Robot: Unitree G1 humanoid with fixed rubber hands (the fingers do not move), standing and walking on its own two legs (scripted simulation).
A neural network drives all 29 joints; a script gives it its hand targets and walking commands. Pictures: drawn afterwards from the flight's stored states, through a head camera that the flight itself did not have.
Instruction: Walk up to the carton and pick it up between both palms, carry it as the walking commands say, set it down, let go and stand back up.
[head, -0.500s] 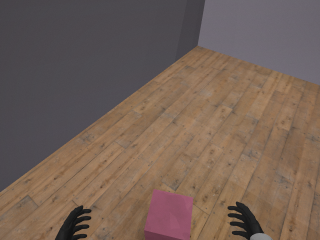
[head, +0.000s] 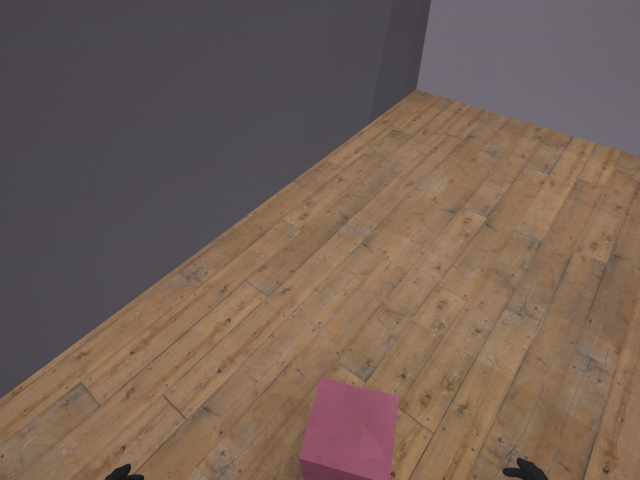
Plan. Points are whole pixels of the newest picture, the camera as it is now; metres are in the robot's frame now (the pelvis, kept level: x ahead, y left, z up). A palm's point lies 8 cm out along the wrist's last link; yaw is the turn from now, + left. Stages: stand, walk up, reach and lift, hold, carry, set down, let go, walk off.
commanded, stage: stand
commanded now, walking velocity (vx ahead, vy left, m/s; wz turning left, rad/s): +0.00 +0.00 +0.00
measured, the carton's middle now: (349, 441) +0.36 -0.06 -0.65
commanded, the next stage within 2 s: none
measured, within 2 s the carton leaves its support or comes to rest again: neither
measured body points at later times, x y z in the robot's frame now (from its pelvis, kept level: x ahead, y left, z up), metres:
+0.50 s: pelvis -0.01 -0.01 +0.00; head -0.02 -0.03 +0.45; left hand +0.08 +0.28 -0.11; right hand +0.08 -0.30 -0.12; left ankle -0.04 +0.13 -0.74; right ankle +0.00 -0.11 -0.74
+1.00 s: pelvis -0.02 -0.01 +0.01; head -0.02 -0.03 +0.46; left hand +0.08 +0.29 -0.10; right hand +0.06 -0.31 -0.12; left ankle -0.04 +0.13 -0.74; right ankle +0.00 -0.11 -0.74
